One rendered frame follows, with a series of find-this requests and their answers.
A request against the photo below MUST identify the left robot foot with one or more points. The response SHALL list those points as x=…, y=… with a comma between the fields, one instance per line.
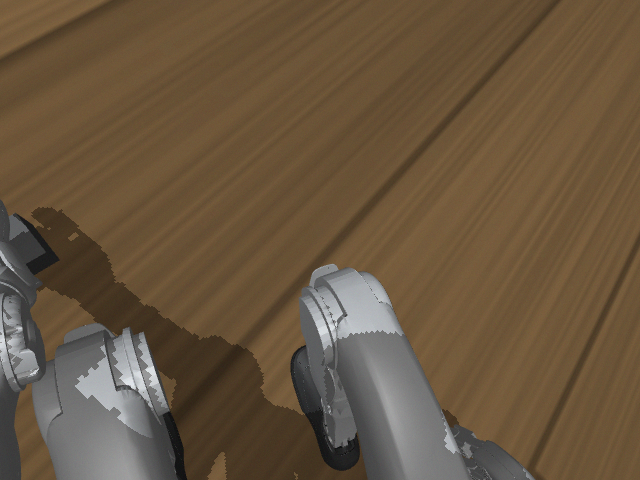
x=176, y=444

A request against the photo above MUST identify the small box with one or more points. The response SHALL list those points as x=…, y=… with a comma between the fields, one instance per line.
x=31, y=246

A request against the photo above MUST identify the right robot foot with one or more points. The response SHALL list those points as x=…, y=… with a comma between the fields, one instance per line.
x=340, y=458

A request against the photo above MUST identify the left robot hand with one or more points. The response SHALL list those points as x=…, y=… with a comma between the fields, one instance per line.
x=5, y=231

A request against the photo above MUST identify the left robot arm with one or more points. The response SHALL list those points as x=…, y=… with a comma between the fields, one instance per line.
x=22, y=352

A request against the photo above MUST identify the right robot hand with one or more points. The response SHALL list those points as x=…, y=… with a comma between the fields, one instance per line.
x=490, y=461

